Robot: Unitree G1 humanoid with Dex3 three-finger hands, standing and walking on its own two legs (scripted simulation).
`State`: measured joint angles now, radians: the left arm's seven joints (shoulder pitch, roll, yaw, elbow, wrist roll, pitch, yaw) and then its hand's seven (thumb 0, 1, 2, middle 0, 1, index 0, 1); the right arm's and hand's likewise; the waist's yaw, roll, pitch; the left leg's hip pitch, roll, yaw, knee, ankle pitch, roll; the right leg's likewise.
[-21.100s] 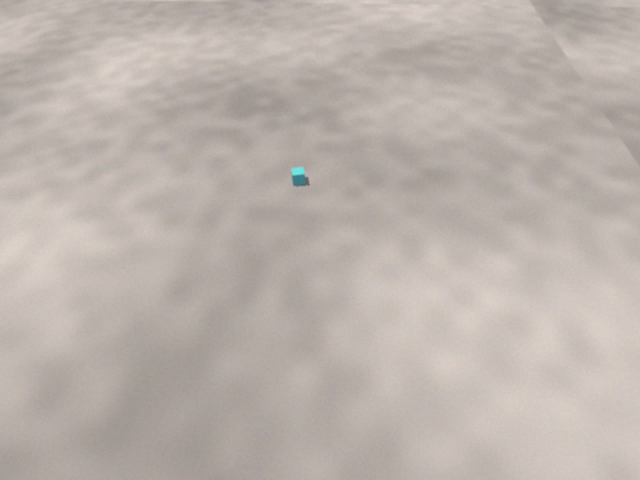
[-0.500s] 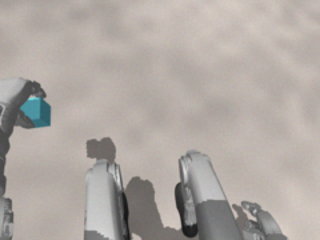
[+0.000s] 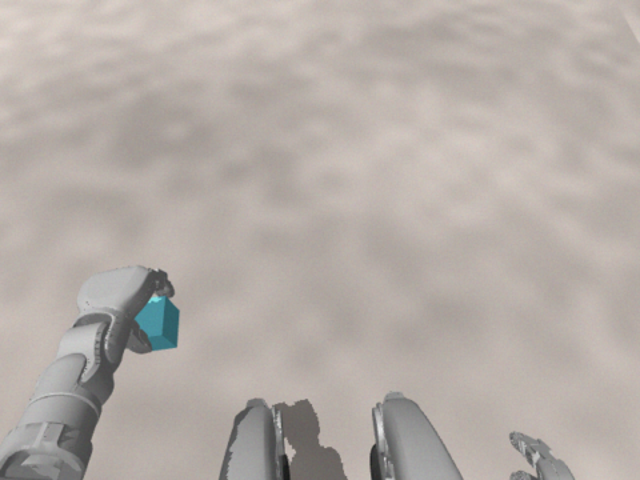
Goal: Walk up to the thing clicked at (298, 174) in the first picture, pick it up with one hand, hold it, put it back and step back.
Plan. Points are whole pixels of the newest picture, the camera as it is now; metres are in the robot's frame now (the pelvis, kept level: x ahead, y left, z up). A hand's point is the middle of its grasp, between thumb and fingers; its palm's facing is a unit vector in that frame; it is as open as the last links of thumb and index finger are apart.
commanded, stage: lift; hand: left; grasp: from above
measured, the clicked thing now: (151, 324) +0.37 +0.26 -0.12
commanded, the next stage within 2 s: hold in 0.48 s
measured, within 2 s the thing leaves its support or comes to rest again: neither
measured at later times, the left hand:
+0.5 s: hand (127, 284) +0.37 +0.24 +0.02, palm faces -0.43 -0.09 -0.90, open 8.6 cm
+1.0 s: hand (117, 251) +0.39 +0.23 +0.07, palm faces -0.44 -0.07 -0.89, open 8.6 cm
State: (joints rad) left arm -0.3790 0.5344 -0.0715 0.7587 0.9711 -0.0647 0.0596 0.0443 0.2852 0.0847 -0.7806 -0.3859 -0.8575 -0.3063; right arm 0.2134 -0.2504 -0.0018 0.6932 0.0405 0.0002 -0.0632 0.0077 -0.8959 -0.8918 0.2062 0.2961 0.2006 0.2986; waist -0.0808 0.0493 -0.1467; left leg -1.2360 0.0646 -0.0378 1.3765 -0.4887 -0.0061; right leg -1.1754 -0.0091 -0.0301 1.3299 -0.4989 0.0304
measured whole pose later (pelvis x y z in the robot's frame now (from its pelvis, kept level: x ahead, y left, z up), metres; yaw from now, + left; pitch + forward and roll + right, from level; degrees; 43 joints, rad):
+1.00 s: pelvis +0.07 +0.01 +0.12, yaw -1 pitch +6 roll -1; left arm -0.31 0.40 -0.20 0.76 0.99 0.04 0.04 0.04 0.27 0.11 -0.81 -0.35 -0.89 -0.26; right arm 0.24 -0.25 -0.05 0.71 0.05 0.02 -0.05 0.01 -0.90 -0.89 0.21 0.30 0.20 0.30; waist -0.02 0.04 -0.08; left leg -0.46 0.04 0.05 0.67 -0.33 0.00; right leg -0.43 -0.03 0.02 0.65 -0.32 0.04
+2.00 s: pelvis +0.06 -0.01 +0.14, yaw -1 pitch +1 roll +0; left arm -0.26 0.40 -0.22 0.62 0.97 0.04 -0.06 0.03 0.25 0.12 -0.84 -0.31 -0.90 -0.24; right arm 0.20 -0.25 -0.03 0.67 0.07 0.09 -0.06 0.01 -0.90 -0.89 0.20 0.30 0.20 0.30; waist 0.01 0.05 -0.02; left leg -0.27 0.04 0.06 0.48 -0.22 -0.01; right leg -0.27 -0.03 0.03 0.50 -0.24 0.02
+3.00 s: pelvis +0.05 -0.01 +0.11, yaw +0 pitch +10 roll +0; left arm -0.42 0.39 -0.17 1.01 1.11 -0.07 0.22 0.02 0.23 0.17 -0.82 -0.36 -0.88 -0.30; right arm 0.22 -0.26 -0.06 0.70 0.02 0.07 -0.02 0.01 -0.90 -0.89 0.21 0.30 0.20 0.30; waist -0.04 0.00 -0.06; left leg -0.63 0.05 0.03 0.77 -0.32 -0.02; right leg -0.61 -0.02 0.01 0.77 -0.34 0.03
